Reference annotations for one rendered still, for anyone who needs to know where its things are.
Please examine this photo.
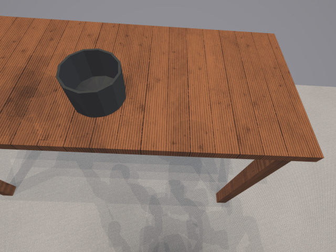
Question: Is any pot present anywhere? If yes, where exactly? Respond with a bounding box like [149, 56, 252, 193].
[56, 48, 126, 118]

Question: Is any table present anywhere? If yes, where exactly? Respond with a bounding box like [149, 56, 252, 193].
[0, 16, 324, 203]

